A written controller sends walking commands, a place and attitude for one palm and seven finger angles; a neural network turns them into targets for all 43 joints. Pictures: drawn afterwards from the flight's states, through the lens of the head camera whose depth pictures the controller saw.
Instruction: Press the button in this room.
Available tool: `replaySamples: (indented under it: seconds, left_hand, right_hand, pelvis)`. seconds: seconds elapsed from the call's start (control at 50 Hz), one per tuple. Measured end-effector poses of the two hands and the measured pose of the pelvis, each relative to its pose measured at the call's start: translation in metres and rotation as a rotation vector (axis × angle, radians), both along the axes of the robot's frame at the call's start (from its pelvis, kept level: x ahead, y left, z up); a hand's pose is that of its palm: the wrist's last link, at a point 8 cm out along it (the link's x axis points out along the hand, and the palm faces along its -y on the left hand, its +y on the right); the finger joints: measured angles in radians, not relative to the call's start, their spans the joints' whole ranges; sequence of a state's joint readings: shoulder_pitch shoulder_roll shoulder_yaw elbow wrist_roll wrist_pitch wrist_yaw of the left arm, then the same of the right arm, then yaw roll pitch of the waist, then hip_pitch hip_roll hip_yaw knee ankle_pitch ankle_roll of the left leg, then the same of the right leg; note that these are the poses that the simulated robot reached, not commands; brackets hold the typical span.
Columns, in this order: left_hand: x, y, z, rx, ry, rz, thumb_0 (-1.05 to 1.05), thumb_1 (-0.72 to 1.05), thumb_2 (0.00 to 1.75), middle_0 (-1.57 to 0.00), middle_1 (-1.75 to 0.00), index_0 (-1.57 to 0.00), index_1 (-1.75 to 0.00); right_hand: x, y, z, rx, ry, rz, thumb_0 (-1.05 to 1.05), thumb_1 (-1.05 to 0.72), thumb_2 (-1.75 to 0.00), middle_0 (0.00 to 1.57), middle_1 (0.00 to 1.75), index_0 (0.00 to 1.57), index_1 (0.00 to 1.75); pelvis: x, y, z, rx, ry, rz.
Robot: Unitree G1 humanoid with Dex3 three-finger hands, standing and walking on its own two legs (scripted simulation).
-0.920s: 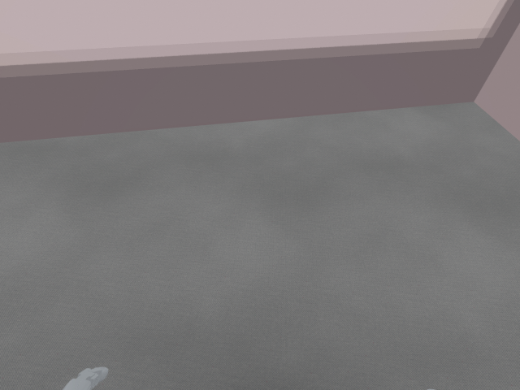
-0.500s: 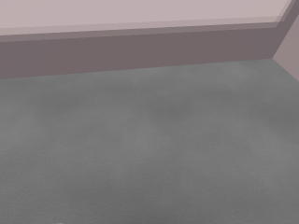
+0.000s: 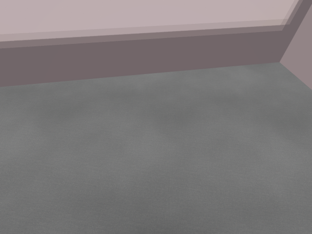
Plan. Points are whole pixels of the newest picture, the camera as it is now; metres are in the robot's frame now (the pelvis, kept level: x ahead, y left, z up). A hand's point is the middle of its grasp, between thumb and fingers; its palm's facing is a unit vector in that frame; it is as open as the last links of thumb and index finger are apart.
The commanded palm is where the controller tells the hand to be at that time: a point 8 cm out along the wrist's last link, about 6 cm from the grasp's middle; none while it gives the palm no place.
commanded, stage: turn or walk to find it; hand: left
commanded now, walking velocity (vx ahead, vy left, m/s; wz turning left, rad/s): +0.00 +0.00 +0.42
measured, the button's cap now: out of the picture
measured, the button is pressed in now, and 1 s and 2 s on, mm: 0 0 0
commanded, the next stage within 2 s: none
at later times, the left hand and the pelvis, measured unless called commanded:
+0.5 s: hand out of the picture +0.02 +0.22 -0.19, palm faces +0.12 -0.96 -0.25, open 7.4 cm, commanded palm none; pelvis -0.02 +0.01 -0.02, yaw +8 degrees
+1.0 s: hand out of the picture -0.10 +0.16 -0.17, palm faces +0.39 -0.89 -0.25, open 7.4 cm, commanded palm none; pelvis -0.05 -0.03 -0.01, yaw +23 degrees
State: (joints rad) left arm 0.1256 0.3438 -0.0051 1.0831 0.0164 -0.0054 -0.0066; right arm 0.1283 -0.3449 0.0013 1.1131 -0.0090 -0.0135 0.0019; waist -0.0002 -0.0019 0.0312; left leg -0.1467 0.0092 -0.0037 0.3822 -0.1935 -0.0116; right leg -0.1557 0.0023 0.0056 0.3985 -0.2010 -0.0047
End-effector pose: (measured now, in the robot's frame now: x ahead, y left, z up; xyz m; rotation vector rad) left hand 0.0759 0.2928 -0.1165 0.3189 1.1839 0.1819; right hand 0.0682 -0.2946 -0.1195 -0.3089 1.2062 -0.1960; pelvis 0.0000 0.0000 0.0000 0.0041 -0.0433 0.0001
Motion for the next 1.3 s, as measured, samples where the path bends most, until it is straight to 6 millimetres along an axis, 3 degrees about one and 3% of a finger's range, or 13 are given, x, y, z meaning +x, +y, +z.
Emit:
replaySamples:
  seconds: [0.16, 0.4, 0.5, 0.58, 0.66, 0.78, 0.9, 1.0, 1.16, 1.22, 1.3]
  left_hand:
    - [-0.007, -0.004, -0.005, -0.006, 0.002, 0.034, 0.0, 0.91, 0.9, -0.2, -0.3, -0.2, -0.3]
    - [-0.056, -0.022, -0.041, -0.102, 0.067, 0.134, 0.0, 0.91, 0.9, -0.2, -0.3, -0.2, -0.3]
    - [-0.071, -0.024, -0.038, -0.096, 0.074, 0.181, 0.0, 0.91, 0.9, -0.2, -0.3, -0.2, -0.3]
    - [-0.079, -0.032, -0.025, -0.08, 0.038, 0.222, 0.0, 0.91, 0.9, -0.2, -0.3, -0.2, -0.3]
    - [-0.091, -0.044, -0.018, -0.049, -0.007, 0.26, 0.0, 0.91, 0.9, -0.2, -0.3, -0.2, -0.3]
    - [-0.13, -0.067, -0.007, -0.031, -0.009, 0.335, 0.0, 0.91, 0.9, -0.2, -0.3, -0.2, -0.3]
    - [-0.165, -0.084, -0.011, -0.064, 0.028, 0.404, 0.0, 0.91, 0.9, -0.2, -0.3, -0.2, -0.3]
    - [-0.199, -0.09, -0.023, -0.11, 0.066, 0.473, 0.0, 0.91, 0.9, -0.2, -0.3, -0.2, -0.3]
    - [-0.263, -0.073, -0.054, -0.169, 0.163, 0.596, 0.0, 0.91, 0.9, -0.2, -0.3, -0.2, -0.3]
    - [-0.269, -0.062, -0.049, -0.168, 0.165, 0.617, 0.0, 0.91, 0.9, -0.2, -0.3, -0.2, -0.3]
    - [-0.262, -0.046, -0.038, -0.151, 0.095, 0.629, 0.0, 0.91, 0.9, -0.2, -0.3, -0.19, -0.3]
  right_hand:
    - [-0.004, 0.005, -0.006, 0.006, 0.034, 0.017, 0.01, -0.9, -0.9, 0.2, 0.3, 0.2, 0.3]
    - [-0.015, 0.061, -0.027, 0.086, 0.093, 0.057, 0.01, -0.9, -0.9, 0.2, 0.3, 0.2, 0.3]
    - [-0.017, 0.073, -0.027, 0.113, 0.085, 0.08, 0.0, -0.9, -0.9, 0.2, 0.3, 0.2, 0.3]
    - [-0.016, 0.066, -0.029, 0.123, 0.091, 0.108, 0.0, -0.9, -0.9, 0.2, 0.3, 0.2, 0.3]
    - [-0.01, 0.047, -0.038, 0.133, 0.08, 0.135, 0.0, -0.9, -0.9, 0.2, 0.3, 0.2, 0.3]
    - [0.006, 0.022, -0.034, 0.121, 0.071, 0.179, 0.01, -0.91, -0.9, 0.2, 0.3, 0.2, 0.3]
    - [0.019, 0.018, -0.025, 0.09, 0.079, 0.239, 0.01, -0.91, -0.9, 0.2, 0.3, 0.2, 0.3]
    - [0.033, 0.041, -0.022, 0.067, 0.096, 0.323, 0.01, -0.91, -0.9, 0.2, 0.3, 0.19, 0.3]
    - [0.059, 0.114, -0.013, 0.071, -0.015, 0.471, 0.01, -0.91, -0.9, 0.2, 0.3, 0.2, 0.3]
    - [0.056, 0.13, -0.004, 0.078, -0.04, 0.49, 0.0, -0.91, -0.9, 0.2, 0.3, 0.2, 0.3]
    - [0.047, 0.141, 0.0, 0.088, -0.033, 0.51, 0.0, -0.9, -0.9, 0.2, 0.3, 0.2, 0.3]
  pelvis:
    - [-0.004, 0.0, -0.003, -0.002, 0.015, 0.031]
    - [-0.012, 0.014, -0.018, -0.009, 0.032, 0.097]
    - [-0.021, 0.008, -0.015, -0.013, 0.043, 0.132]
    - [-0.029, -0.002, -0.011, -0.024, 0.056, 0.171]
    - [-0.036, -0.019, -0.016, -0.01, 0.063, 0.211]
    - [-0.041, -0.034, -0.01, 0.012, 0.039, 0.279]
    - [-0.044, -0.036, -0.006, 0.021, 0.039, 0.346]
    - [-0.051, -0.027, -0.008, 0.01, 0.045, 0.398]
    - [-0.07, -0.001, -0.02, -0.006, 0.038, 0.455]
    - [-0.075, 0.005, -0.012, -0.026, 0.031, 0.472]
    - [-0.082, 0.009, -0.005, -0.041, 0.027, 0.501]
